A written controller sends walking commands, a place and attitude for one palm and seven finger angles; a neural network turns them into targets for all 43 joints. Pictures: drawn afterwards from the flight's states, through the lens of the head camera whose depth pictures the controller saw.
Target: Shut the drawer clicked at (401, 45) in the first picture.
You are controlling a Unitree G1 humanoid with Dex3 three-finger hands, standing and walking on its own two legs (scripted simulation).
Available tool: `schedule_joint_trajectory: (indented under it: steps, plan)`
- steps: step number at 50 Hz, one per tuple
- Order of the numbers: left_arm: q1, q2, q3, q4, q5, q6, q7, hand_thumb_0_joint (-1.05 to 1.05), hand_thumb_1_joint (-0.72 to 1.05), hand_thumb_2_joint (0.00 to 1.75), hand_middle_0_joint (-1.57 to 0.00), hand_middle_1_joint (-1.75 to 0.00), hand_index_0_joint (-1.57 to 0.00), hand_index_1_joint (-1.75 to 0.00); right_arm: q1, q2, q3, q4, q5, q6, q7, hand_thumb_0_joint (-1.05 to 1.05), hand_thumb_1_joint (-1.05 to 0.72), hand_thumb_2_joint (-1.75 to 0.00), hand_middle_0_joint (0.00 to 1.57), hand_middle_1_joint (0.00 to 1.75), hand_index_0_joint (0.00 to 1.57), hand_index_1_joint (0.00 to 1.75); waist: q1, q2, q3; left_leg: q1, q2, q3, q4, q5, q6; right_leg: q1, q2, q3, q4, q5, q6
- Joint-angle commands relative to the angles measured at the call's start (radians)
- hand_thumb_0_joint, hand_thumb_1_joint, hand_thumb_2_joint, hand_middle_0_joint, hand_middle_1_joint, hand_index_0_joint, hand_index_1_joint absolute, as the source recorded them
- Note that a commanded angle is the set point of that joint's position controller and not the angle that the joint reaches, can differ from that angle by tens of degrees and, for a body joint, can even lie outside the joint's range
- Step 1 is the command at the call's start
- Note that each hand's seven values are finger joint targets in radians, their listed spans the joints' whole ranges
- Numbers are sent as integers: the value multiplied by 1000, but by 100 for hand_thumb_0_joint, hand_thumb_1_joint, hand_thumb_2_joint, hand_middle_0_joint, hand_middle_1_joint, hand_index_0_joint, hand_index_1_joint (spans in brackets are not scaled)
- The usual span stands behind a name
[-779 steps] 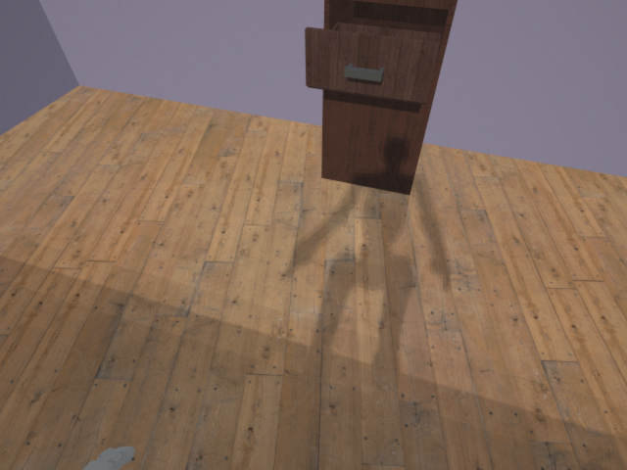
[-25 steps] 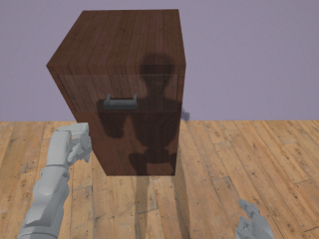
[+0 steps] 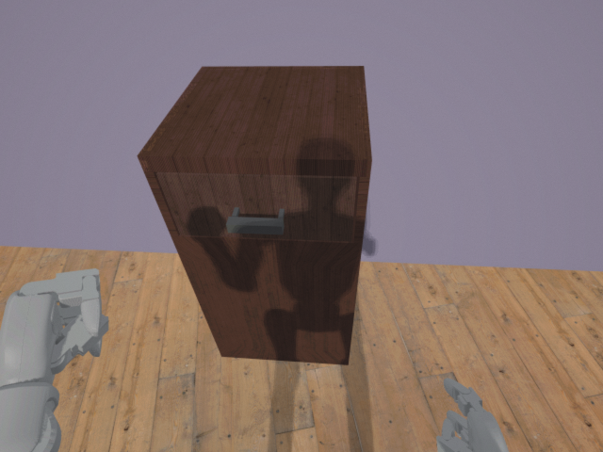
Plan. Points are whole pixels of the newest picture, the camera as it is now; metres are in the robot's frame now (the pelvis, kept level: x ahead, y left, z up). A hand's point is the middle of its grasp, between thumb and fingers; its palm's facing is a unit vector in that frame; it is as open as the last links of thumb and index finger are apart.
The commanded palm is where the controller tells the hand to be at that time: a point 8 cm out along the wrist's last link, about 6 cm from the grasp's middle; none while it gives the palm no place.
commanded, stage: draw the hand back to the body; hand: left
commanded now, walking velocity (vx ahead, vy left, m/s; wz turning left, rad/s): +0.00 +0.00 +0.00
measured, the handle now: (257, 218) +0.56 +0.17 -0.05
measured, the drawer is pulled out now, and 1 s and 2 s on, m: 0.00 0.00 0.00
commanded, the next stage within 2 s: step back with the hand held close in 0.26 s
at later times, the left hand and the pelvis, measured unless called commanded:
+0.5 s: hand (70, 317) +0.18 +0.25 +0.18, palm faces +0.42 -0.79 -0.44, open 3.2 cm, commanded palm +0.13 +0.28 +0.18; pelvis -0.01 +0.00 +0.00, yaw -1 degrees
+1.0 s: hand (19, 401) +0.11 +0.26 +0.16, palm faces +0.40 -0.78 -0.48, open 3.2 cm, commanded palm +0.06 +0.29 +0.18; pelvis -0.08 +0.02 -0.01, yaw -1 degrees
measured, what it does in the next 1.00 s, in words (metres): shifts its weight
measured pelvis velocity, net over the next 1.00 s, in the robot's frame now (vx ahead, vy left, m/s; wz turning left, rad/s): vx -0.08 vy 0.02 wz -0.02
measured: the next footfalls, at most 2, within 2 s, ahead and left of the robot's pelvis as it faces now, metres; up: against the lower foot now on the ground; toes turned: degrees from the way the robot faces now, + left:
right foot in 1.74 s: -0.22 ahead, -0.15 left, +0.00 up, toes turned +2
left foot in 1.92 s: -0.15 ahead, +0.09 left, +0.00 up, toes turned +2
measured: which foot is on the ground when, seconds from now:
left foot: down 0.00-1.00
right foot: down 0.00-1.00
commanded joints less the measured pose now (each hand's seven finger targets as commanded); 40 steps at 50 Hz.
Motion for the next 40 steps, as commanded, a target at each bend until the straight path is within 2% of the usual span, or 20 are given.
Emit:
schedule_joint_trajectory:
  steps: [1, 4, 7, 11, 12, 15, 16, 19, 20, 21, 22, 23, 25, 26, 29, 30, 32, 35, 36, 40]
  plan:
    - [-29, 188, 162, -270, 4, -74, 15, 0, 90, 90, -140, -160, -140, -160, -122, -96, -46, -161, -4, -72, -13, 0, -90, -90, 20, 30, 20, 30, 6, -32, -62, -84, 14, 17, -80, 302, 15, 119, 15, -12, -57, 209, -41]
    - [10, 202, 192, -331, 5, -86, 21, 0, 90, 90, -140, -160, -140, -160, -117, -93, -48, -161, -3, -85, -14, 0, -90, -90, 20, 30, 20, 30, 9, 2, -73, -70, 17, 17, -80, 308, 14, 121, 12, -10, -50, 211, -41]
    - [-5, 145, 139, -272, 10, -78, 16, 0, 90, 90, -140, -160, -140, -160, -107, -99, -51, -142, -5, -90, -15, 0, -90, -90, 20, 30, 20, 30, -10, -37, 0, -77, 20, 16, -87, 279, 15, 76, 12, -14, -65, 175, -38]
    - [-37, 149, 143, -231, 13, -74, 20, 0, 90, 90, -140, -160, -140, -160, -111, -107, -54, -135, -7, -87, -23, 0, -90, -90, 20, 30, 20, 30, -7, -68, 33, -85, 18, 9, -96, 218, 21, 58, 14, -13, -82, 107, -38]
    - [-40, 158, 152, -233, 12, -76, 22, 0, 90, 90, -140, -160, -140, -160, -112, -105, -54, -139, -7, -86, -25, 0, -90, -90, 20, 30, 20, 30, -3, -73, 22, -85, 19, 7, -100, 208, 23, 65, 10, -10, -79, 94, -37]
    - [-44, 174, 166, -284, 16, -89, 28, 0, 90, 90, -140, -160, -140, -160, -117, -100, -52, -143, -9, -96, -25, 0, -90, -90, 20, 30, 20, 30, 8, -13, -45, -68, 13, 8, -100, 220, 20, 103, 6, -6, -66, 112, -41]
    - [-42, 192, 178, -294, 17, -89, 30, 0, 90, 90, -140, -160, -140, -160, -119, -101, -51, -143, -11, -101, -27, 0, -90, -90, 20, 30, 20, 30, 13, -2, -58, -63, 11, 8, -97, 232, 19, 116, 9, -3, -69, 128, -42]
    - [-30, 182, 169, -322, 18, -92, 32, 0, 90, 90, -140, -160, -140, -160, -119, -96, -47, -142, -13, -114, -23, 0, -90, -90, 20, 30, 20, 30, 13, 20, -68, -66, 10, 8, -95, 270, 14, 134, 8, -5, -60, 174, -42]
    - [-147, 302, 313, -367, 16, -149, 39, 0, 90, 90, -140, -160, -140, -160, -112, -129, -57, -168, -12, -84, -17, 0, -90, -90, 20, 30, 20, 30, -47, -22, 36, -145, 15, 12, -84, 161, 36, 30, -31, 132, -128, 207, -49]
    - [-148, 305, 321, -334, 24, -172, 38, 0, 90, 90, -140, -160, -140, -160, -110, -117, -56, -155, -13, -68, -19, 0, -90, -90, 20, 30, 20, 30, -47, -36, 45, -157, 5, -9, -77, 121, 34, 18, -51, 144, -156, 169, -57]
    - [-4, 216, 261, -232, 26, -162, 33, 0, 90, 90, -140, -160, -140, -160, -115, -111, -66, -142, -14, -56, -21, 0, -90, -90, 20, 30, 20, 30, -51, -81, 61, -135, 9, -7, -69, 151, 33, -18, -55, 144, -164, 186, -58]
    - [43, 169, 219, -224, 27, -160, 25, 0, 90, 90, -140, -160, -140, -160, -106, -119, -71, -147, -18, -42, -12, 0, -90, -90, 20, 30, 20, 30, -57, -84, 34, -124, 15, -2, -72, 191, 30, -8, -53, 131, -152, 222, -55]
    - [90, 142, 194, -214, 26, -166, 20, 0, 90, 90, -140, -160, -140, -160, -107, -128, -82, -149, -16, -22, -4, 0, -90, -90, 20, 30, 20, 30, -62, -53, -36, -114, 28, 0, -88, 278, 28, 35, -47, 89, -105, 305, -42]
    - [109, 145, 199, -228, 27, -174, 19, 0, 90, 90, -140, -160, -140, -160, -116, -129, -88, -156, -20, -15, -5, 0, -90, -90, 20, 30, 20, 30, -57, -29, -69, -114, 30, 1, -94, 337, 26, 64, -44, 69, -80, 363, -38]
    - [175, 175, 229, -251, 25, -180, 25, 0, 90, 90, -140, -160, -140, -160, -122, -125, -101, -175, -10, 10, -1, 0, -90, -90, 20, 30, 20, 30, -50, -55, -174, -115, 44, 2, -88, 429, 25, 122, -40, 46, -31, 457, -24]
    - [187, 195, 250, -265, 23, -182, 28, 0, 90, 90, -140, -160, -140, -160, -125, -124, -105, -183, -8, 18, -2, 0, -90, -90, 20, 30, 20, 30, -48, -78, -195, -125, 45, -3, -82, 454, 24, 137, -39, 44, -16, 491, -23]
    - [202, 222, 274, -307, 22, -187, 33, 0, 90, 90, -140, -160, -140, -160, -132, -122, -106, -203, -4, 28, -4, 0, -90, -90, 20, 30, 20, 30, -41, -65, -225, -152, 45, -12, -79, 480, 21, 163, -37, 40, 14, 525, -19]
    - [211, 239, 291, -341, 19, -192, 39, 0, 90, 90, -140, -160, -140, -160, -132, -120, -112, -219, 1, 36, -11, 0, -90, -90, 20, 30, 20, 30, -41, -51, -221, -198, 50, -15, -78, 477, 23, 168, -32, 36, 52, 554, -10]
    - [199, 252, 298, -363, 21, -194, 40, 0, 90, 90, -140, -160, -140, -160, -135, -126, -112, -223, 0, 36, -15, 0, -90, -90, 20, 30, 20, 30, -41, -21, -227, -217, 51, -21, -81, 464, 25, 177, -28, 36, 62, 549, -8]
    - [187, 214, 267, -337, 31, -198, 42, 0, 90, 90, -140, -160, -140, -160, -120, -131, -114, -218, 1, 27, -19, 0, -90, -90, 20, 30, 20, 30, -49, 23, -150, -325, 71, -33, -125, 311, 48, 173, -7, 33, 98, 445, 6]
